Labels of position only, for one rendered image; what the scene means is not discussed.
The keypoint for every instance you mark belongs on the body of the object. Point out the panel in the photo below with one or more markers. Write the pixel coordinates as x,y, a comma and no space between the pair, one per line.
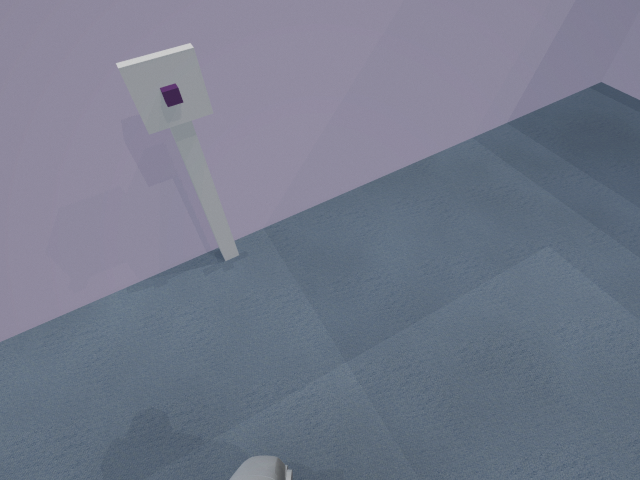
144,76

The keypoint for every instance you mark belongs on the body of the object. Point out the button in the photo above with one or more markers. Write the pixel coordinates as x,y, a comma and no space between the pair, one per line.
171,95

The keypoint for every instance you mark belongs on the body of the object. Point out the left robot thigh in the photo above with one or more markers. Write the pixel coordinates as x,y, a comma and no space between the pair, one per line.
263,468

